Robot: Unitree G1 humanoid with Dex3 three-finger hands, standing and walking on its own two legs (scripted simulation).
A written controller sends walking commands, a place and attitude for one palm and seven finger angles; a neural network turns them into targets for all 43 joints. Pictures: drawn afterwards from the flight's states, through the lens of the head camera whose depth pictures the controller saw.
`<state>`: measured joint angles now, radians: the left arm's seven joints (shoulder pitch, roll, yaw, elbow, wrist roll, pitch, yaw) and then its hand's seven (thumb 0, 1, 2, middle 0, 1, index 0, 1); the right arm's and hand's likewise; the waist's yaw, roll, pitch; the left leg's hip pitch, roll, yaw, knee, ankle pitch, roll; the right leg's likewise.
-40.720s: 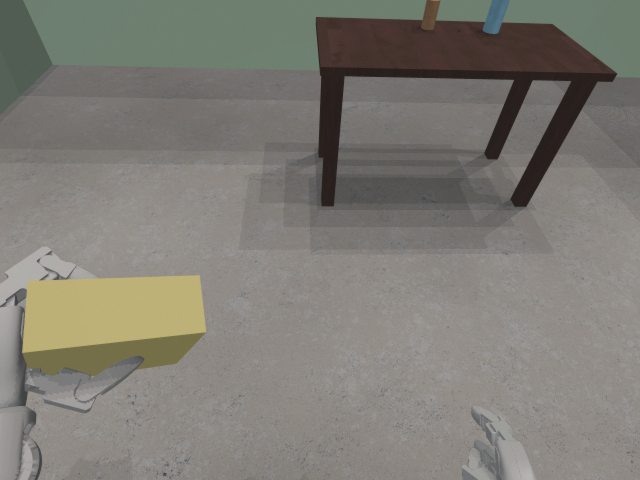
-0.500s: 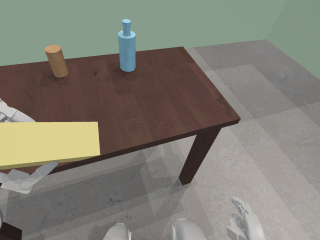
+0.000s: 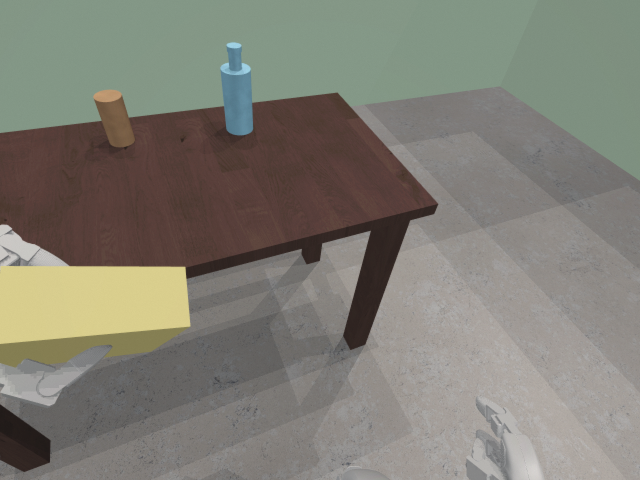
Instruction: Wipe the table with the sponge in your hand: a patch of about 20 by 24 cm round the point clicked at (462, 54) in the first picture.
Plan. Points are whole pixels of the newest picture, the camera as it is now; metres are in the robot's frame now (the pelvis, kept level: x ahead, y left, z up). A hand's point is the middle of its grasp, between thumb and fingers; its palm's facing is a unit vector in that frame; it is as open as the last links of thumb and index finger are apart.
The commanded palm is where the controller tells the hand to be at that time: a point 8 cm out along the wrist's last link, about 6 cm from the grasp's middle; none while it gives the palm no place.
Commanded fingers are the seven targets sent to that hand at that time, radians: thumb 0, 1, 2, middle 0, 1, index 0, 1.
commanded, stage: stop stepping back and stand still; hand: left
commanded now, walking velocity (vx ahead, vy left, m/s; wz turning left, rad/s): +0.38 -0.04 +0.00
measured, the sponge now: (119, 316) +0.24 +0.21 +0.14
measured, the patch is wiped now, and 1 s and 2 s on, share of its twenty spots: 1.00 1.00 1.00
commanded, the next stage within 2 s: stand and wait in 0.80 s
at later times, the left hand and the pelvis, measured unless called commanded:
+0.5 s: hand (14, 432) +0.13 +0.23 +0.17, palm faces +0.39 -0.82 -0.41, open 9.7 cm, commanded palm +0.07 +0.26 +0.20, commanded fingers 0.00 0.10 1.30 -1.20 -1.60 -1.20 -1.60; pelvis -0.08 -0.03 +0.01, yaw +1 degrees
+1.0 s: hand (42, 455) +0.11 +0.20 +0.18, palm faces +0.44 -0.82 -0.36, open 9.7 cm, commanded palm +0.06 +0.24 +0.20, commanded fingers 0.00 0.10 1.30 -1.20 -1.60 -1.20 -1.60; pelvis -0.08 -0.05 +0.02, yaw +3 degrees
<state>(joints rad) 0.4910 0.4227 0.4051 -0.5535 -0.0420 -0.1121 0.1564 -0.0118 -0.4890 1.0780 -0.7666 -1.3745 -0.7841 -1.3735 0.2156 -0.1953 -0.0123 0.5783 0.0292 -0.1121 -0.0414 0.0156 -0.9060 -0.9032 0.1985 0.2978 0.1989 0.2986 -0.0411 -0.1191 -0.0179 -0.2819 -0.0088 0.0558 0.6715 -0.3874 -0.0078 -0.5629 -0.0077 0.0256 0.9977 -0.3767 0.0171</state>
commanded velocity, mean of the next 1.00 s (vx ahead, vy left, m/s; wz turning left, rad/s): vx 0.11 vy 0.03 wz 0.00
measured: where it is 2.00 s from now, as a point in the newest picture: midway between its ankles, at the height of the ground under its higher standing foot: outside the picture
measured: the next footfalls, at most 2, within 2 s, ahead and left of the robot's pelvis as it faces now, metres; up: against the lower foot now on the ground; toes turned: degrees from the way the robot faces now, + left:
right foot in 0.10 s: +0.05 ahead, -0.09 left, +0.00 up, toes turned -2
left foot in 0.34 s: -0.04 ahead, +0.09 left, +0.00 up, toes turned +4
